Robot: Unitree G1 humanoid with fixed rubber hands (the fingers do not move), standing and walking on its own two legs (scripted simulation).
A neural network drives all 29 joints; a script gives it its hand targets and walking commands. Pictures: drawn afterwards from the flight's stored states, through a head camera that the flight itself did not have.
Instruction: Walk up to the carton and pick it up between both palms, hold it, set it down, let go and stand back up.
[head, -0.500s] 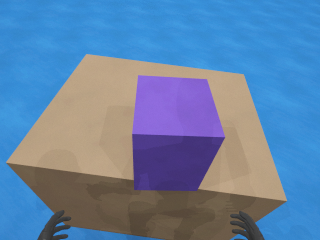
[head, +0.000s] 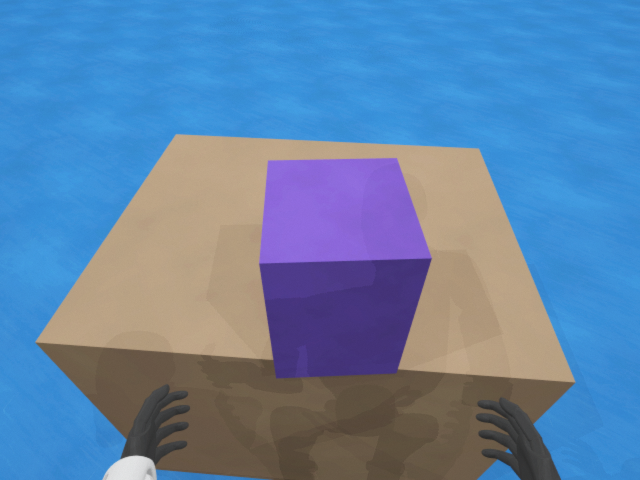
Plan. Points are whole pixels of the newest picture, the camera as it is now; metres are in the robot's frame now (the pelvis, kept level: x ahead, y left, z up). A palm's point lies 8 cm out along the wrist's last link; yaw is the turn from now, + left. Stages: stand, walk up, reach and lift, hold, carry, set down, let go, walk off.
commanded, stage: reach and lift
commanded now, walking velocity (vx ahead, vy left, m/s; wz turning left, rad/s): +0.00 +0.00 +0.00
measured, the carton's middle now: (334, 271) +0.40 -0.01 +0.04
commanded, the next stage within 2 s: none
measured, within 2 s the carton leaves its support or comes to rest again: neither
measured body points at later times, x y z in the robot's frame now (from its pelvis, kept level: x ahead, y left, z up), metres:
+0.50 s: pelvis +0.04 +0.02 +0.00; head +0.02 +0.01 +0.45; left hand +0.21 +0.20 +0.03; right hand +0.21 -0.18 +0.01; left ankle +0.00 +0.13 -0.74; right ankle +0.05 -0.10 -0.74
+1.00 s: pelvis +0.02 +0.01 +0.00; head +0.03 +0.03 +0.45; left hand +0.26 +0.19 +0.06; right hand +0.26 -0.18 +0.05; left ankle +0.00 +0.13 -0.74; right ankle +0.05 -0.10 -0.74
